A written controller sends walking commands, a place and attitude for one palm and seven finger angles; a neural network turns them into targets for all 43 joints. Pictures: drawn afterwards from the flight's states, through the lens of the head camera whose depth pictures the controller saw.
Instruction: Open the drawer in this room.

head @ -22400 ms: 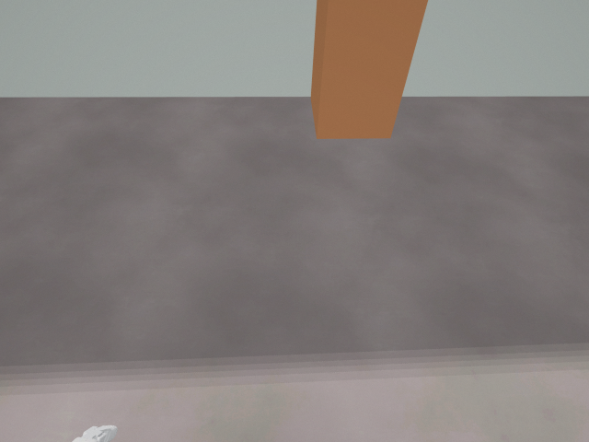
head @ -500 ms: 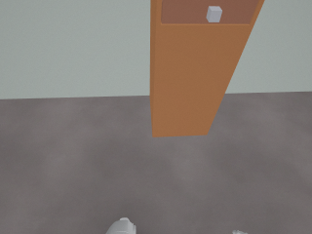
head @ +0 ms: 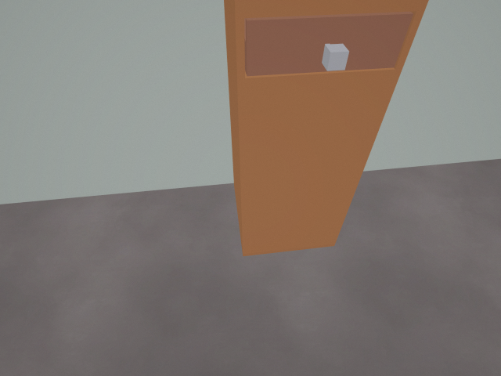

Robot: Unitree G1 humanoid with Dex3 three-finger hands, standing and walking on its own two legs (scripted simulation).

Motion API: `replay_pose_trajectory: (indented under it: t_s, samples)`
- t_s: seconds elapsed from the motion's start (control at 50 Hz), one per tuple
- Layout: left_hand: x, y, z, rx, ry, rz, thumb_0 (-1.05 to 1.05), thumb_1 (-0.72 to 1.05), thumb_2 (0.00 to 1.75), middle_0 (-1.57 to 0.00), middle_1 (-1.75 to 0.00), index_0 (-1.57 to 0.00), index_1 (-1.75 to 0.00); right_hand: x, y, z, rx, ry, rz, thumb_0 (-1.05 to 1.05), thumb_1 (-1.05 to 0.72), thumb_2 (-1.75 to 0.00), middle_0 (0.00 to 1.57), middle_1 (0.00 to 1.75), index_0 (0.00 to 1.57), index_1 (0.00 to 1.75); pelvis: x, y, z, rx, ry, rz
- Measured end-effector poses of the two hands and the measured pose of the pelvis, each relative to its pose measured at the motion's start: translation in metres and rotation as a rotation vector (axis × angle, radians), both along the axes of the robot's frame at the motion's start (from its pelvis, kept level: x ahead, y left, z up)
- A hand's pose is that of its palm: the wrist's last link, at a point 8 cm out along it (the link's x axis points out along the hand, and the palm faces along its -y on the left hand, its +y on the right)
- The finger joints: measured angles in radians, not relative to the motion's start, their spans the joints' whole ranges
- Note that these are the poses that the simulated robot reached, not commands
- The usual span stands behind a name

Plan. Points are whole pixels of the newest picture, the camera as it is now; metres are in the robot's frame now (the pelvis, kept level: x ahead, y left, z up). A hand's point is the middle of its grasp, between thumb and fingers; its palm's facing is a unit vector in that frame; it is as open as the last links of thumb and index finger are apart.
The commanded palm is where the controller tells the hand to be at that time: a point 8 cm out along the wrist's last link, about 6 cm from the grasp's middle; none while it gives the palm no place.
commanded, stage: stand and wait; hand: left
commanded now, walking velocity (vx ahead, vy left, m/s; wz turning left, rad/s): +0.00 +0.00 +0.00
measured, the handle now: (332, 53) +0.76 -0.15 +0.17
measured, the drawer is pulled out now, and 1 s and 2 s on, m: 0.00 0.00 0.00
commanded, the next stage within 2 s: look at it before walking up in 0.48 s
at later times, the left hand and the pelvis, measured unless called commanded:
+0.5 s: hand out of the picture +0.01 +0.13 -0.17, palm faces +0.05 -0.99 -0.15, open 7.3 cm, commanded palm none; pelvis +0.04 -0.02 +0.01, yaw +1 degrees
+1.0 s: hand out of the picture +0.03 +0.14 -0.17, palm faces +0.05 -0.98 -0.18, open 7.3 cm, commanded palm none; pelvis +0.05 -0.02 +0.01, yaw +1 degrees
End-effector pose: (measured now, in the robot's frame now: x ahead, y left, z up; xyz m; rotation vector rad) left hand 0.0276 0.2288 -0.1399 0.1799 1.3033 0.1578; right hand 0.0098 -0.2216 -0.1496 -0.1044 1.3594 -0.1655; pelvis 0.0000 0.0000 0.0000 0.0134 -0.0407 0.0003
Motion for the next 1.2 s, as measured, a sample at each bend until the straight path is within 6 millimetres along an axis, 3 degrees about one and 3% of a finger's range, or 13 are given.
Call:
replay_pose_trajectory:
  t_s: [0.14,0.24,0.6,0.76,1.2]
  samples:
    - [0.006,-0.012,0.005,-0.005,0.044,0.002,0.01,0.94,0.89,-0.2,-0.3,-0.2,-0.3,-0.023,0.009,0.004,0.044,0.097,-0.018,0.0,-0.92,-0.89,0.2,0.3,0.2,0.29,0.017,-0.01,0.007,-0.004,0.018,0.002]
    - [0.0,-0.021,0.004,-0.014,0.079,0.024,0.01,0.94,0.89,-0.2,-0.3,-0.2,-0.3,-0.028,0.011,0.006,0.055,0.148,-0.019,0.0,-0.92,-0.89,0.2,0.3,0.2,0.29,0.025,-0.016,0.008,-0.006,0.022,0.006]
    - [-0.025,-0.059,-0.003,-0.095,0.16,0.077,0.01,0.92,0.89,-0.2,-0.3,-0.2,-0.3,0.019,-0.012,0.01,-0.007,0.084,0.023,0.01,-0.93,-0.89,0.2,0.3,0.2,0.29,0.039,-0.022,0.008,-0.01,0.024,0.017]
    - [-0.02,-0.055,-0.003,-0.086,0.158,0.076,0.0,0.91,0.89,-0.2,-0.3,-0.2,-0.3,0.026,-0.015,0.011,-0.016,0.078,0.029,0.01,-0.93,-0.89,0.2,0.3,0.2,0.29,0.043,-0.022,0.008,-0.011,0.027,0.02]
    - [0.001,-0.034,-0.001,-0.047,0.135,0.062,0.01,0.92,0.89,-0.2,-0.3,-0.2,-0.3,0.019,0.001,0.009,0.012,0.111,0.016,0.0,-0.92,-0.89,0.2,0.3,0.2,0.29,0.051,-0.017,0.008,-0.012,0.029,0.016]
